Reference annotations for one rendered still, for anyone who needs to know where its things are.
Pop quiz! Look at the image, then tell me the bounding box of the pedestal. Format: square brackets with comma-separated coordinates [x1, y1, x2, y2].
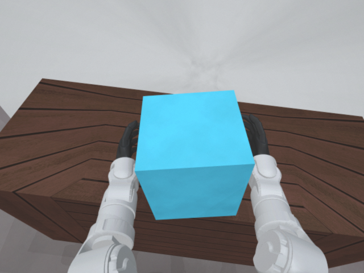
[0, 78, 364, 268]

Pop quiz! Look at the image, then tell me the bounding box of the robot left forearm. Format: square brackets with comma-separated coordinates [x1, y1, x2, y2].
[68, 157, 139, 270]

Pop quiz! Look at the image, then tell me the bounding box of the robot right hand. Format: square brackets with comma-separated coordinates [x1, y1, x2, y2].
[241, 114, 270, 157]

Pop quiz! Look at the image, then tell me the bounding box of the left robot upper arm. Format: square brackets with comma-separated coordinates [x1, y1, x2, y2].
[68, 243, 137, 273]

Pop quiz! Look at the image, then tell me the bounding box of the right robot upper arm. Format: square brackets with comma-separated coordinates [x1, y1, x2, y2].
[253, 229, 328, 273]

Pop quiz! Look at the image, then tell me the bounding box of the robot right forearm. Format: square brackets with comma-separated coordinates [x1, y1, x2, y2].
[249, 154, 315, 245]

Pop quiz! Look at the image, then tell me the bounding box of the robot left hand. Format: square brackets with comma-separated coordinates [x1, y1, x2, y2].
[116, 120, 140, 159]

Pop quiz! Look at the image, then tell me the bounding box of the carton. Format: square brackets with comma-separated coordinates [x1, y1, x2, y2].
[135, 90, 255, 220]

